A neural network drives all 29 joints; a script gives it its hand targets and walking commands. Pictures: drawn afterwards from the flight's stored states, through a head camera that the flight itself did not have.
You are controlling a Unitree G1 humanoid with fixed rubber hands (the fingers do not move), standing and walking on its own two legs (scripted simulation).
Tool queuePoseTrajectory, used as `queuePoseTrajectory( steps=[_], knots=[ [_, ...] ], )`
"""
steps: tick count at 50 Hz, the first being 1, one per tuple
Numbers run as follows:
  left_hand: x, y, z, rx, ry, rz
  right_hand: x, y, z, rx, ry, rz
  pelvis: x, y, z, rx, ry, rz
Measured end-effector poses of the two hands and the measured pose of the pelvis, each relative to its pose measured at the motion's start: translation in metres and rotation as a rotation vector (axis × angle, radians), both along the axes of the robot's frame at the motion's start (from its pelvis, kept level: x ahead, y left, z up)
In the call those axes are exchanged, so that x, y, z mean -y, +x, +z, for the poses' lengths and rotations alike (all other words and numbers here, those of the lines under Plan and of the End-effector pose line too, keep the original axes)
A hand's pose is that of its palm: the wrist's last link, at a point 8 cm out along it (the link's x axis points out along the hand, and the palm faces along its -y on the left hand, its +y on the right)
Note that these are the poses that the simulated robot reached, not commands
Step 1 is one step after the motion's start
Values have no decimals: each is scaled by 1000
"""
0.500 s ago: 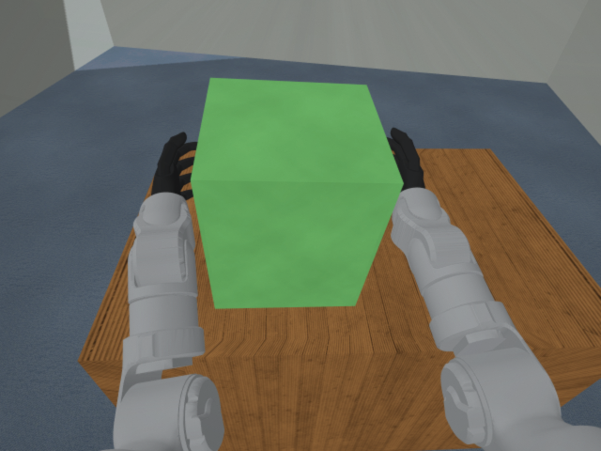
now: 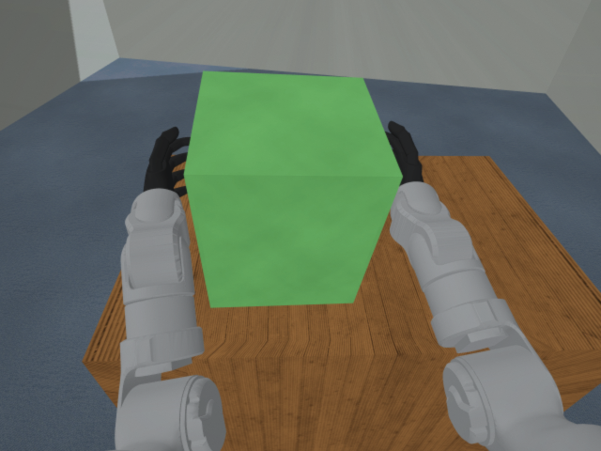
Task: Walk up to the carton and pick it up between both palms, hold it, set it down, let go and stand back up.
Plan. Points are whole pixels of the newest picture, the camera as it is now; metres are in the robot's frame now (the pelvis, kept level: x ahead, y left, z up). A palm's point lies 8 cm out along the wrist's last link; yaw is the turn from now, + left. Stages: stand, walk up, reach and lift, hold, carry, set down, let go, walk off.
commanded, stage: hold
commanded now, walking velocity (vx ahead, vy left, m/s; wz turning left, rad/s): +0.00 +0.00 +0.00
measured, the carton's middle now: (284, 196) +0.40 +0.01 +0.17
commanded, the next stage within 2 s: none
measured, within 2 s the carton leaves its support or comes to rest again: neither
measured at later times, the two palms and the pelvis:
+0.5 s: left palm (156, 186) +0.36 +0.16 +0.22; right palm (402, 176) +0.37 -0.14 +0.22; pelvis +0.00 +0.00 +0.00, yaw +1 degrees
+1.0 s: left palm (153, 195) +0.36 +0.17 +0.21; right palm (398, 181) +0.36 -0.13 +0.21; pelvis +0.00 +0.00 +0.00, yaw +1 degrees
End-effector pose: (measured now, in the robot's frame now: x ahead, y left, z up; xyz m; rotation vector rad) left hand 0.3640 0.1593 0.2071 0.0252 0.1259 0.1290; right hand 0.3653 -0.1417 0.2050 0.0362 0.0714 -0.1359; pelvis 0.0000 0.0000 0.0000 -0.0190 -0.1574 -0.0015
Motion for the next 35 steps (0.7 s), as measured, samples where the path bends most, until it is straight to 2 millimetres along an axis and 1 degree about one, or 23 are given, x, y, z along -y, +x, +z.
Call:
queuePoseTrajectory(
  steps=[10,18,23,27,30,35],
  knots=[
    [-6,-10,7,-8,-20,25,-6,-3,11,-10,-8,21,5,-3,0,13,4,4],
    [-9,-7,9,-22,-14,24,-9,0,11,-26,-5,18,7,-5,0,4,5,13],
    [-6,-4,12,-9,-4,16,-6,1,12,-12,3,11,5,-4,0,2,3,16],
    [-4,-1,9,-21,-1,10,-4,2,9,-24,-2,6,4,-2,0,6,4,11],
    [-4,-2,7,-21,-1,9,-4,1,7,-22,-6,4,4,0,0,7,3,9],
    [-6,-5,8,2,-10,13,-6,-1,12,4,-5,9,3,2,0,12,0,7]
  ],
)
